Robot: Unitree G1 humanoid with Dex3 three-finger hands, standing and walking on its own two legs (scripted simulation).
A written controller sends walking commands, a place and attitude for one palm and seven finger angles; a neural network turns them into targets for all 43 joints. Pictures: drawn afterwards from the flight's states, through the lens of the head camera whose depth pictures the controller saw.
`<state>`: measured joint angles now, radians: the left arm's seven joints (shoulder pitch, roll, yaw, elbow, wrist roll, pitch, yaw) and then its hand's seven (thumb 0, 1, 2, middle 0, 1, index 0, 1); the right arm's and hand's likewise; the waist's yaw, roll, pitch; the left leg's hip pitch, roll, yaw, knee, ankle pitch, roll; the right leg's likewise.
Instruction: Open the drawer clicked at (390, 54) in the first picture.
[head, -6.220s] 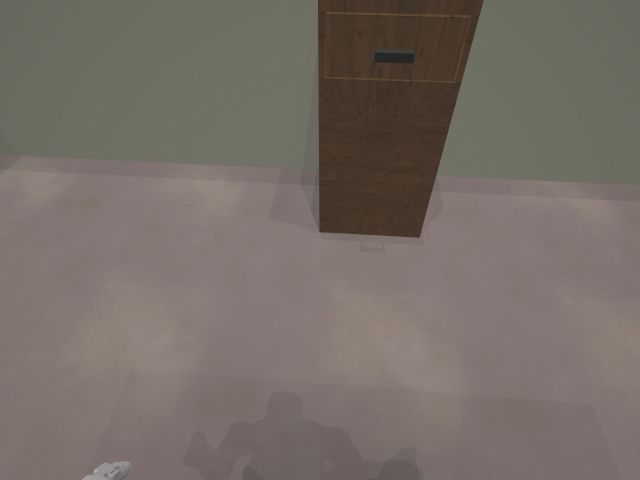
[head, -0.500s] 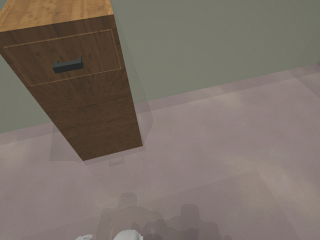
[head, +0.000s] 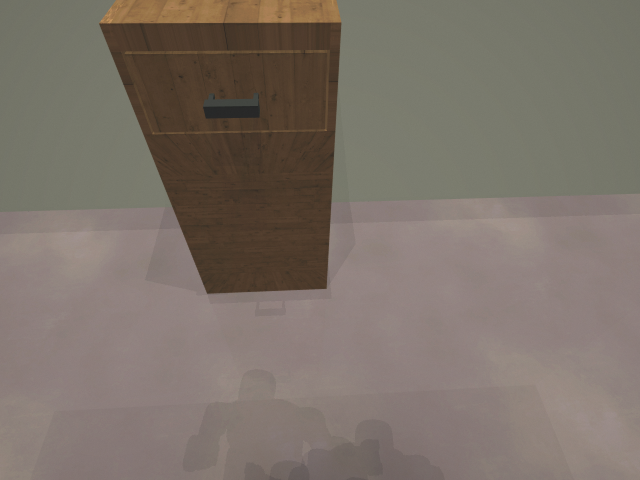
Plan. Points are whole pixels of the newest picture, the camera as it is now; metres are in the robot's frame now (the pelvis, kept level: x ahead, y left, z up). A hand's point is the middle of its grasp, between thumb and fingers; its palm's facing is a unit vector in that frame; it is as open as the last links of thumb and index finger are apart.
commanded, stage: take the last steps up to it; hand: left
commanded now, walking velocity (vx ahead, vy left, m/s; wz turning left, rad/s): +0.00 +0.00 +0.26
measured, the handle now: (233, 102) +0.80 +0.23 +0.02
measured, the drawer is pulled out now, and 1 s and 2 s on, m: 0.00 0.00 0.00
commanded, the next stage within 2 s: come to a stop and stand still in 1.08 s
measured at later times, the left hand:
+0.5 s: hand out of the picture -0.06 +0.16 -0.17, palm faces +0.21 -0.96 -0.18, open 7.4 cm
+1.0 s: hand (221, 377) +0.29 +0.18 -0.17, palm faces +0.03 -0.97 -0.24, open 7.4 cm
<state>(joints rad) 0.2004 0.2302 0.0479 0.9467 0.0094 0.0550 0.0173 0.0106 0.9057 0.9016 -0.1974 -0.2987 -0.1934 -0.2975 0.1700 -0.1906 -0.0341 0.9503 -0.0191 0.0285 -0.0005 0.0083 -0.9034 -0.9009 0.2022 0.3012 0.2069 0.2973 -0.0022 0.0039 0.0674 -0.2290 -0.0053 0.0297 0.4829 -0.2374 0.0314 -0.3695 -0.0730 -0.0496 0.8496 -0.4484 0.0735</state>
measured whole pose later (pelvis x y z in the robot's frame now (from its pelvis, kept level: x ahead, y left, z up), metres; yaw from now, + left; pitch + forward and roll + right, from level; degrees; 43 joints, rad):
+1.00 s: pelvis +0.18 -0.02 -0.02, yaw +4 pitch -1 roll +1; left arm 0.10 0.20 0.06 1.01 0.02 -0.05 -0.02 0.01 0.91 0.90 -0.20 -0.30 -0.19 -0.30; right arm 0.48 -0.11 -0.04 1.18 -0.02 -0.04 -0.02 0.01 -0.91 -0.90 0.20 0.30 0.21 0.30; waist -0.06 0.03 0.07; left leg -0.01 0.12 0.15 0.59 -0.48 -0.05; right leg -0.42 -0.06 -0.14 0.61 -0.16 -0.03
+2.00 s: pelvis +0.25 -0.08 +0.00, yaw +5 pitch -1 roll +0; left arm 0.20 0.17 0.02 1.07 0.00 0.01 0.03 0.01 0.92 0.90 -0.20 -0.30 -0.20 -0.30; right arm 0.25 -0.18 -0.03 1.13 -0.01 0.02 -0.04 0.01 -0.91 -0.90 0.20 0.30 0.20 0.30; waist 0.00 0.01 0.04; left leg -0.18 0.05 0.01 0.48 -0.30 -0.04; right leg -0.23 0.01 -0.10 0.50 -0.26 -0.06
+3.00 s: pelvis +0.25 -0.03 +0.00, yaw +2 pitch +0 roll +1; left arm 0.44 0.20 -0.06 0.61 0.13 0.09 0.10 0.03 0.93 0.90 -0.21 -0.30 -0.20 -0.30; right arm 0.36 -0.17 0.02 0.99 0.02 -0.12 -0.06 0.03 -0.93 -0.90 0.20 0.30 0.21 0.30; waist 0.03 0.00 0.02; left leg -0.17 -0.03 0.08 0.48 -0.31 0.03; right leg -0.26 -0.05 -0.02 0.55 -0.28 -0.01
